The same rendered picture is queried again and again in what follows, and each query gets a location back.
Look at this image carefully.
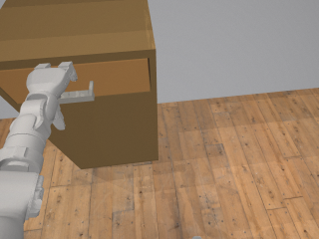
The cabinet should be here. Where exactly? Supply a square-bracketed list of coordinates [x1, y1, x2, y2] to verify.
[0, 0, 159, 169]

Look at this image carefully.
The left robot upper arm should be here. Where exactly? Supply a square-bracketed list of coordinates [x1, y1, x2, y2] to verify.
[0, 170, 45, 239]

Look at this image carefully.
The drawer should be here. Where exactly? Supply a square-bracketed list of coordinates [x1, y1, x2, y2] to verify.
[0, 58, 150, 104]

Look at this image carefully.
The handle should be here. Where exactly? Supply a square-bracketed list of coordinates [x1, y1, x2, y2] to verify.
[58, 81, 95, 105]

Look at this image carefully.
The left robot forearm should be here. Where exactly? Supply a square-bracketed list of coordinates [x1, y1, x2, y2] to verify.
[0, 91, 59, 174]

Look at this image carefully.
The left robot hand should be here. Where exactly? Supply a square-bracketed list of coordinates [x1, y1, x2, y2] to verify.
[26, 61, 78, 130]

